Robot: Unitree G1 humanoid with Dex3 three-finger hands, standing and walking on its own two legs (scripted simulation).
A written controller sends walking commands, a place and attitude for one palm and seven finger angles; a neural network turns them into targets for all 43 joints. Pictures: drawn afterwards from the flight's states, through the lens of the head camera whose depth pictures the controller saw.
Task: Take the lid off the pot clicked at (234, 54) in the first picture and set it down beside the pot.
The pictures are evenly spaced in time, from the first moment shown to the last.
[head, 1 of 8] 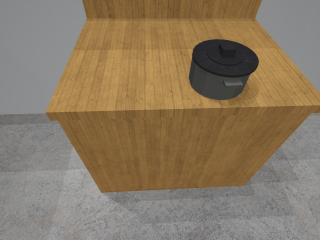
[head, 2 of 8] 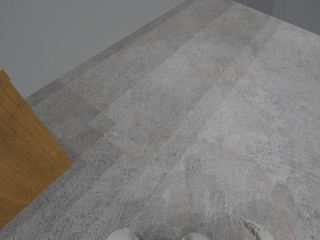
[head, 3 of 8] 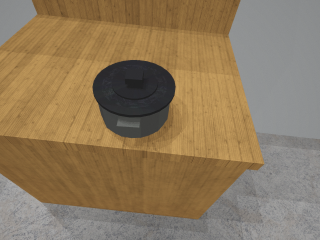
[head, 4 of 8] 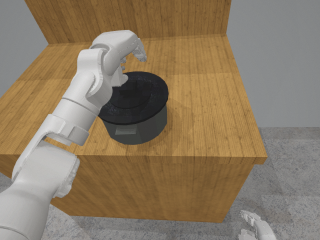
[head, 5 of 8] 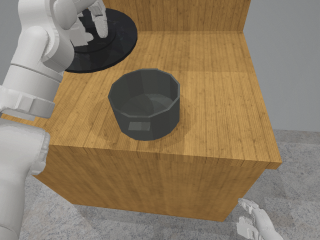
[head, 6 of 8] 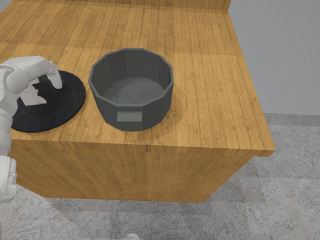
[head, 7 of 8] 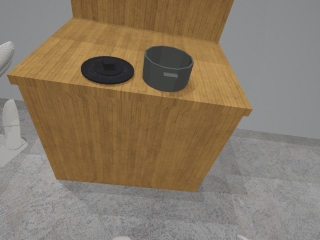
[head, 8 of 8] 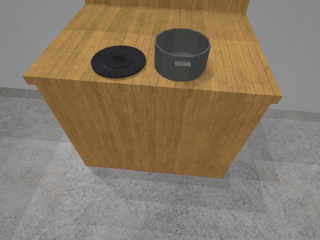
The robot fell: no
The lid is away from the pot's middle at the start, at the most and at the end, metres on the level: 0.00 0.24 0.24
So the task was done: yes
